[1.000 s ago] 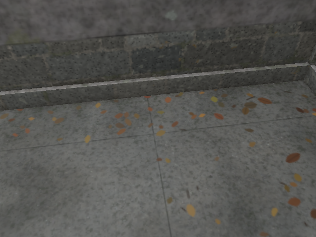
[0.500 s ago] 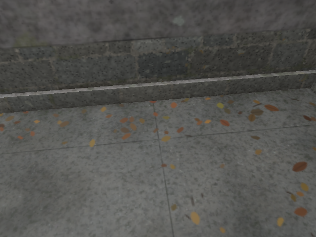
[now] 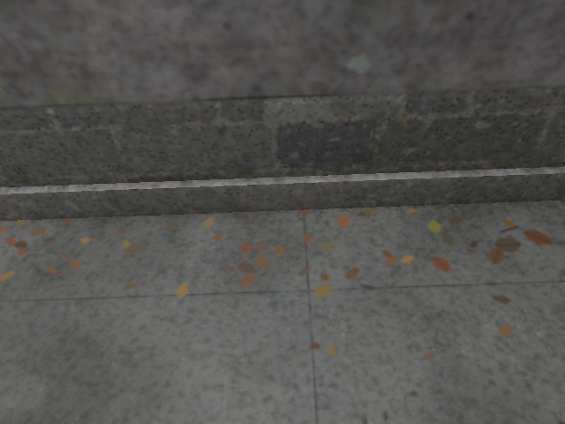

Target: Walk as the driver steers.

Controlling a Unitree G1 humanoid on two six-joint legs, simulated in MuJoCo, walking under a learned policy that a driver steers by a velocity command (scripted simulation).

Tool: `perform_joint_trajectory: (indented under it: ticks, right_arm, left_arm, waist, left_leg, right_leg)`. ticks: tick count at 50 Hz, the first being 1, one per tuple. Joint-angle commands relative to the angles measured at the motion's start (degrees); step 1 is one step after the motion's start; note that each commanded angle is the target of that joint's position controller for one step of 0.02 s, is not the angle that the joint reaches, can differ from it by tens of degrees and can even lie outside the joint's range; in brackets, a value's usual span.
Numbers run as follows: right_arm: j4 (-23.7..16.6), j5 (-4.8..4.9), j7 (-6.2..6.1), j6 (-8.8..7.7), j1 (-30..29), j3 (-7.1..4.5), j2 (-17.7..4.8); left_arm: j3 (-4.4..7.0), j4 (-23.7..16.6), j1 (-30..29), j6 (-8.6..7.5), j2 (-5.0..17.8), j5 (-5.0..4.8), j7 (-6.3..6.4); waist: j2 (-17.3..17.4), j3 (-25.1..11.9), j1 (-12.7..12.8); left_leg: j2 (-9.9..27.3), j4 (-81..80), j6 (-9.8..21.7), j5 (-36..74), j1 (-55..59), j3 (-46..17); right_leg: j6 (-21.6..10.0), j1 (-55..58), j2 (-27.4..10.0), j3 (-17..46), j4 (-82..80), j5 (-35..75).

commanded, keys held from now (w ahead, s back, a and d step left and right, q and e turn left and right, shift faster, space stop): w+q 0.02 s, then q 0.98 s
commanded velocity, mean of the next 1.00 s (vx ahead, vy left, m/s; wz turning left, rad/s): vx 0.12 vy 0.00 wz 0.55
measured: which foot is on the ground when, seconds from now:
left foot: up 0.00-0.24, down 0.26-0.88, up 0.90-1.00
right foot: down 0.00-0.24, up 0.26-0.86, down 0.88-1.00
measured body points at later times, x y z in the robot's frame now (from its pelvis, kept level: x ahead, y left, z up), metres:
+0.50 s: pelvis +0.19 +0.03 -0.01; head +0.23 +0.05 +0.43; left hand +0.28 +0.31 -0.13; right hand +0.34 -0.22 -0.13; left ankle +0.27 +0.08 -0.75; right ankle +0.24 -0.13 -0.67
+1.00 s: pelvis +0.26 -0.02 +0.00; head +0.30 -0.03 +0.45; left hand +0.22 +0.29 -0.09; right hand +0.51 -0.21 -0.13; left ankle +0.21 +0.07 -0.68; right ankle +0.32 -0.10 -0.75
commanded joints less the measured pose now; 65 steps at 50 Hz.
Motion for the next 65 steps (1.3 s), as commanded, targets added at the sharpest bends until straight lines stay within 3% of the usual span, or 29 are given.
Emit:
perform_joint_trajectory:
  ticks: [1, 4, 5, 7, 10, 11, 12, 13, 14, 15, 16, 17, 18, 20, 22, 28, 32, 38, 42, 43, 44, 45, 46, 47, 49, 52, 55, 61, 65]
  right_arm:
    - [-4.6, -0.35, 0.69, 0.83, -2.07, -0.33, -0.75]
    - [-8.16, -0.64, 0.89, 0.47, -8.15, 0.06, 0.28]
    - [-9.03, -0.55, 1.12, 0.44, -10.15, 0.95, 1.71]
    - [-9.46, -1.02, 1.94, 0.49, -10.98, 1.24, 0.69]
    - [-7.52, -1.78, 1.46, 0.59, -2.87, 0.25, -2.55]
    - [-6.46, -1.94, 0.52, 0.27, 1.55, -0.5, -3.64]
    - [-5.24, -2.73, -0.16, -0.33, 6.79, -1.23, -5.02]
    - [-4.49, -3.34, -1.16, -0.96, 10.5, -2.29, -7.38]
    - [-5.23, -2.6, -1.81, -1.21, 7.24, -3.25, -12.49]
    - [-7.11, -0.54, -1.61, -0.72, 8.24, -4.67, -16.84]
    - [-9.14, 0.86, -1.88, 0.49, 3.9, -4.61, -13.98]
    - [-9.63, 1.49, -2.2, 1.55, 0.22, -3.37, -9.88]
    - [-9.48, 1.36, -2.27, 2.06, -1.21, -2.56, -7.45]
    - [-9.12, 1.06, -2.41, 2.4, -1.32, -2.18, -6.46]
    - [-9.25, -0.04, -1.87, 1.97, -1.06, -2.69, -8.53]
    - [-10.32, -0.01, -1.99, 3.26, 0.66, -3.53, -10.4]
    - [-10.8, -0.11, -2.15, 4.0, 2.14, -3.95, -10.84]
    - [-11.51, -1.03, -1.84, 4.43, 2.11, -4.45, -11.62]
    - [-12.26, -0.49, -1.22, 4.9, -1.47, -4.45, -11.37]
    - [-12.53, 0.17, -1.37, 4.82, -2.34, -4.23, -10.67]
    - [-12.83, 0.66, -1.59, 4.62, 0.06, -3.42, -7.41]
    - [-14.15, 0.81, -1.93, 4.29, -0.3, -3.37, -6.62]
    - [-13.32, -1.99, -1.95, 4.15, -1.12, -4.52, -11.69]
    - [-12.47, -1.67, -1.5, 4.21, -0.38, -4.78, -11.85]
    - [-11.04, -1.8, -0.58, 5.13, 1.51, -4.3, -10.46]
    - [-11.19, -0.87, 0.42, 6.0, -0.07, -3.69, -10.02]
    - [-12.26, -0.01, 0.84, 6.6, -3.29, -3.08, -9.17]
    - [-14.52, 0.23, 1.43, 7.06, -7.81, -1.75, -7.01]
    - [-16.3, 0.25, 1.08, 6.71, -8.32, -1.3, -6.78]
  left_arm:
    - [0.78, -0.96, 3.2, -1.58, 5.79, -0.37, 0.39]
    - [0.24, -0.63, 1.19, -1.56, 5.27, -0.01, 0.53]
    - [0.49, -0.01, 0.78, -1.47, 6.7, -0.1, 0.77]
    - [0.85, 0.98, 2.04, -1.28, 8.07, -0.69, 1.49]
    - [1.58, 0.91, -0.04, -0.16, 10.02, -0.93, 2.99]
    - [1.79, 0.32, -1.54, 0.61, 10.52, -0.74, 3.19]
    - [1.91, -0.18, -2.53, 1.35, 10.76, -0.78, 2.93]
    - [2.07, -0.8, -3.33, 1.7, 11.06, -1.05, 2.47]
    - [0.74, -2.71, 1.58, 2.06, 4.13, -0.25, 2.03]
    - [0.72, -4.26, 6.61, 2.98, 4.83, -1.76, 2.0]
    - [0.91, -4.19, 3.75, 3.22, 7.28, -0.58, 1.84]
    - [0.94, -5.49, -1.27, 2.92, 8.3, -0.56, 1.54]
    - [0.99, -6.14, -3.97, 2.81, 8.31, 0.06, 1.45]
    - [0.87, -6.53, -3.27, 4.98, 7.85, 0.85, 1.29]
    - [0.46, -6.69, -2.66, 6.55, 6.65, 0.8, 1.34]
    - [0.8, -9.92, -10.23, 8.09, 8.53, 0.68, 1.74]
    - [0.89, -11.38, -13.43, 8.01, 9.06, 0.23, 1.92]
    - [0.44, -12.68, -13.73, 6.75, 9.42, -1.13, 2.54]
    - [0.35, -11.98, -7.62, 5.51, 9.86, -1.86, 3.15]
    - [0.63, -11.39, -5.18, 5.1, 10.71, -1.48, 3.6]
    - [1.53, -12.18, -6.51, 4.95, 15.05, -0.76, 4.14]
    - [2.29, -14.41, -10.25, 5.36, 19.65, -0.1, 3.81]
    - [2.11, -14.22, -11.22, 5.71, 17.81, 0.37, 3.42]
    - [0.92, -14.69, -12.44, 5.69, 13.65, 0.17, 2.83]
    - [0.23, -15.13, -14.49, 5.3, 11.54, 0.06, 2.38]
    - [0.43, -15.0, -11.05, 5.09, 11.72, 0.17, 2.28]
    - [1.21, -13.71, -6.53, 5.35, 12.8, -0.03, 2.39]
    - [2.1, -13.11, -6.04, 5.49, 13.86, 0.16, 1.6]
    - [2.75, -12.29, -6.26, 5.82, 15.49, 0.07, 1.12]
  waist:
    - [-4.55, 8.05, -0.54]
    - [-4.63, 9.75, -1.06]
    - [-5.29, 9.93, -1.06]
    - [-6.82, 8.07, -0.77]
    - [-9.28, 2.37, -4.09]
    - [-8.81, -0.61, -5.83]
    - [-7.32, -3.76, -7.78]
    - [-3.08, -5.83, -10.2]
    - [7.95, -9.09, -2.8]
    - [11.58, -21.0, -2.84]
    - [2.82, -18.74, -3.03]
    - [-1.51, -9.61, -2.35]
    - [-4.47, -4.61, -0.81]
    - [-3.36, -2.37, 0.83]
    - [-2.3, -3.17, 1.26]
    - [2.52, -2.91, -1.73]
    - [3.9, -1.56, -3.46]
    - [5.1, -1.64, -3.74]
    - [5.98, -1.7, -0.21]
    - [4.88, -1.53, 1.26]
    - [-3.73, -1.92, -0.76]
    - [-14.6, -0.04, -0.99]
    - [-9.82, 2.19, -1.32]
    - [-7.33, 1.54, -2.6]
    - [-8.1, 0.69, -3.99]
    - [-9.49, -0.24, -1.89]
    - [-10.52, -0.2, 0.4]
    - [-11.4, -0.13, 1.43]
    - [-12.87, -0.51, 1.44]
  left_leg:
    - [1.86, 0.06, -1.64, 4.17, -11.7, -0.07]
    - [0.52, -13.56, -2.76, 9.82, -8.7, 4.07]
    - [-0.25, -20.99, -2.45, 12.46, -4.25, 5.6]
    - [-2.22, -28.19, -1.24, 15.72, 0.6, 8.83]
    - [-6.48, -30.39, 1.81, 12.76, 8.91, 10.02]
    - [-7.25, -30.41, 3.25, 10.6, 13.34, 9.59]
    - [-7.59, -35.1, 4.76, 10.47, 18.61, 7.71]
    - [-4.48, -40.82, 6.64, 20.58, 24.94, 3.35]
    - [10.12, -29.64, 9.88, 61.17, 38.01, -10.72]
    - [18.87, -36.05, 21.59, 64.21, 46.47, -31.32]
    - [17.31, -41.46, 20.89, 46.67, 41.04, -29.33]
    - [14.81, -44.79, 18.68, 33.98, 31.84, -25.3]
    - [11.6, -47.24, 15.69, 29.27, 25.33, -22.37]
    - [7.57, -49.51, 12.41, 25.71, 17.01, -17.36]
    - [5.54, -49.33, 10.94, 26.49, 13.97, -15.74]
    - [3.25, -51.86, 6.94, 0.06, 15.75, -20.74]
    - [3.42, -52.01, 6.81, -6.93, 19.15, -25.33]
    - [3.14, -48.71, 7.17, -1.42, 20.73, -29.8]
    - [0.47, -46.1, 3.91, 3.89, 15.8, -31.25]
    - [-2.03, -44.55, 1.15, -1.32, 11.77, -29.82]
    - [-7.14, -36.66, -2.45, -14.32, 6.25, -23.8]
    - [-16.31, -23.23, -4.68, -19.37, -3.81, -9.35]
    - [-11.86, -12.21, -5.52, -18.87, -3.6, -7.62]
    - [-10.63, -7.04, -5.76, -16.54, -0.77, -7.44]
    - [-10.31, 1.19, -6.46, -11.67, -0.68, -5.68]
    - [-9.0, 4.59, -8.12, -10.86, -3.37, -2.99]
    - [-7.66, 0.12, -8.97, -11.09, -5.42, -2.32]
    - [-4.47, -13.52, -7.74, -13.01, 1.96, 1.52]
    - [-4.67, -24.56, -5.34, -13.98, 10.15, 5.13]
  right_leg:
    - [-2.48, 0.23, -15.4, 7.2, -11.72, 16.52]
    - [-1.61, -1.71, -12.82, -0.66, -8.7, 37.56]
    - [-0.86, -3.49, -12.2, -2.1, -8.54, 41.17]
    - [0.08, -0.02, -12.66, -3.57, -6.73, 47.55]
    - [1.24, 5.34, -13.62, -5.02, 4.81, 61.97]
    - [1.06, 5.27, -14.09, -5.08, 12.73, 62.92]
    - [0.75, 4.2, -13.57, -4.82, 23.36, 55.43]
    - [2.03, -0.73, -9.79, -5.31, 39.42, 38.08]
    - [3.39, -17.14, -2.43, -3.77, 56.3, -19.37]
    - [4.94, -26.31, 2.77, 6.91, 70.7, -23.03]
    - [4.92, -29.16, -1.28, 11.52, 70.53, -15.83]
    - [5.06, -30.72, -2.91, 10.85, 66.54, -11.46]
    - [5.47, -30.17, -4.39, 11.0, 61.81, -9.64]
    - [6.18, -24.98, -5.46, 11.18, 54.76, -9.09]
    - [6.41, -22.88, -4.88, 10.39, 51.33, -8.36]
    - [7.68, -29.02, -5.1, 12.36, 42.79, -3.85]
    - [7.79, -31.12, -4.14, 13.44, 37.25, -4.59]
    - [5.56, -24.9, -0.38, 13.69, 27.15, -9.48]
    - [3.39, -10.98, 2.06, 12.74, 10.25, -6.18]
    - [2.87, -4.43, 0.47, 13.22, 1.71, -1.58]
    - [0.65, 0.35, -9.91, 22.8, -4.61, -6.59]
    - [-5.12, 0.34, -23.5, 39.26, -8.05, -8.51]
    - [-8.68, -5.85, -24.69, 36.9, -5.23, 2.19]
    - [-8.51, -7.44, -21.53, 31.38, -3.05, 10.18]
    - [-5.99, -5.99, -15.32, 20.99, -0.7, 18.86]
    - [-6.45, -1.18, -14.38, 15.73, 1.82, 30.25]
    - [-6.97, 4.24, -15.63, 14.91, 3.2, 32.94]
    - [-7.66, 1.87, -18.21, 11.7, 3.68, 29.43]
    - [-6.5, -1.53, -19.27, 9.65, 5.98, 27.29]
